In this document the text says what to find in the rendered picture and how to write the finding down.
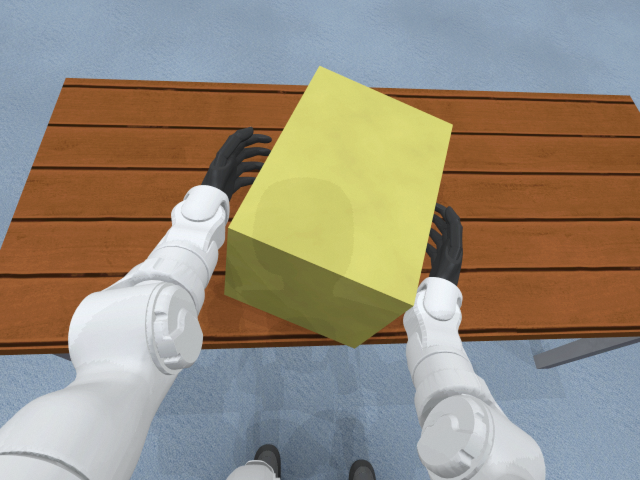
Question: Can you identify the robot right hand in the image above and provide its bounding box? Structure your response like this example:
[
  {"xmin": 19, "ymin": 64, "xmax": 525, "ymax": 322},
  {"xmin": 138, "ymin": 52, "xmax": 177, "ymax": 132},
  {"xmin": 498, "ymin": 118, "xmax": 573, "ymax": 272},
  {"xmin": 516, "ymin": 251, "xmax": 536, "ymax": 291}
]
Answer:
[{"xmin": 426, "ymin": 203, "xmax": 463, "ymax": 286}]

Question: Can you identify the robot left hand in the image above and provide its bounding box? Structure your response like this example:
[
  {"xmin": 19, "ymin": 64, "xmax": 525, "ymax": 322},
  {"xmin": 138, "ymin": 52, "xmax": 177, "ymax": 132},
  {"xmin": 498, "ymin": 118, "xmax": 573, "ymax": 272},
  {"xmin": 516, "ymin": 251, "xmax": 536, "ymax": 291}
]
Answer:
[{"xmin": 201, "ymin": 127, "xmax": 272, "ymax": 202}]

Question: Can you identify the robot foot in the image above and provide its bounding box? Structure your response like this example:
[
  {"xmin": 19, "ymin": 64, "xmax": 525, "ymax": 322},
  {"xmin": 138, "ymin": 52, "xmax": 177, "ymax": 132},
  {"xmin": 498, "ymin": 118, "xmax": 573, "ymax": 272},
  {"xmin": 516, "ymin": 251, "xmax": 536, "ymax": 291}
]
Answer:
[
  {"xmin": 254, "ymin": 444, "xmax": 281, "ymax": 478},
  {"xmin": 349, "ymin": 460, "xmax": 376, "ymax": 480}
]

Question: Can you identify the right robot foot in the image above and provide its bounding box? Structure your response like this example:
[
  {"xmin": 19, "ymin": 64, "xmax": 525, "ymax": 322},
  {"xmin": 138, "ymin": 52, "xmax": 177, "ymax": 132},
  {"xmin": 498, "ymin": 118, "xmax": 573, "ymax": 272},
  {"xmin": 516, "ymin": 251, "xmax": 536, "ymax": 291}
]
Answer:
[{"xmin": 349, "ymin": 460, "xmax": 376, "ymax": 480}]

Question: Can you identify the right robot forearm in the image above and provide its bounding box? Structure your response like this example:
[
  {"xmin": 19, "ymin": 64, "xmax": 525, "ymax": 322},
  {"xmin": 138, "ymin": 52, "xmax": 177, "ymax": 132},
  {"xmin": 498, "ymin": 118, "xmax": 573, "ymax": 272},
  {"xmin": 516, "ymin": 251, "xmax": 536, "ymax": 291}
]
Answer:
[{"xmin": 403, "ymin": 277, "xmax": 510, "ymax": 429}]

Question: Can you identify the left robot forearm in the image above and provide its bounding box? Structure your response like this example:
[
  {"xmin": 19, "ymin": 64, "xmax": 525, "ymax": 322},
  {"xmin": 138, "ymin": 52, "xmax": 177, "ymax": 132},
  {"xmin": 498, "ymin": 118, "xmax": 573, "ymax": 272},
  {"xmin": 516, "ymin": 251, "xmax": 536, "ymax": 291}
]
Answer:
[{"xmin": 68, "ymin": 185, "xmax": 230, "ymax": 370}]

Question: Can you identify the table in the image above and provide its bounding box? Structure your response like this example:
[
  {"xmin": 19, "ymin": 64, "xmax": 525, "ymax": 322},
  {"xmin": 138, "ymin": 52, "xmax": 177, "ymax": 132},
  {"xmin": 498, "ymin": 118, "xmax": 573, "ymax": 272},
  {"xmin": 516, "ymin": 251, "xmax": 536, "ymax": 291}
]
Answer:
[{"xmin": 0, "ymin": 78, "xmax": 640, "ymax": 369}]

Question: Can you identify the left robot foot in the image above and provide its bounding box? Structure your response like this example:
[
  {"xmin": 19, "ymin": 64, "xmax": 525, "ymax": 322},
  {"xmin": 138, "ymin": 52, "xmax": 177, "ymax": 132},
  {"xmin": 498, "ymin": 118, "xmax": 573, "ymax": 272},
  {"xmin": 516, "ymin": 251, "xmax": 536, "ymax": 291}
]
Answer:
[{"xmin": 254, "ymin": 444, "xmax": 281, "ymax": 478}]

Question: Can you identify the carton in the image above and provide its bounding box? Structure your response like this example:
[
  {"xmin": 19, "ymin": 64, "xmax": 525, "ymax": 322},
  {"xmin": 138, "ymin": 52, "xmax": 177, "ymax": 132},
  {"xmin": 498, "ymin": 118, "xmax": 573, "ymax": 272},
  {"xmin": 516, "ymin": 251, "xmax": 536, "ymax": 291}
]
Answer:
[{"xmin": 224, "ymin": 66, "xmax": 453, "ymax": 349}]

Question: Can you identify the robot left upper arm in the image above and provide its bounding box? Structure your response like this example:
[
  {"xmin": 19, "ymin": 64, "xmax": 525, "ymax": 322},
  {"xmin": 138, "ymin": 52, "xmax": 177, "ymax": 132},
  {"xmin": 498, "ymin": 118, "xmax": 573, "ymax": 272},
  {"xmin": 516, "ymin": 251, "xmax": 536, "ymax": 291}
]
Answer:
[{"xmin": 0, "ymin": 282, "xmax": 203, "ymax": 480}]

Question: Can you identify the robot right upper arm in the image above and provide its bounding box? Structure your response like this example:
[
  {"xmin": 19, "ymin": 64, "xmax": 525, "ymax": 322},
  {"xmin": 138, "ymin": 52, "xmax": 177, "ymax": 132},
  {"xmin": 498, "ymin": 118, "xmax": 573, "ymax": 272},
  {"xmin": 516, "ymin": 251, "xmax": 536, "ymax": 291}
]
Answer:
[{"xmin": 417, "ymin": 395, "xmax": 546, "ymax": 480}]

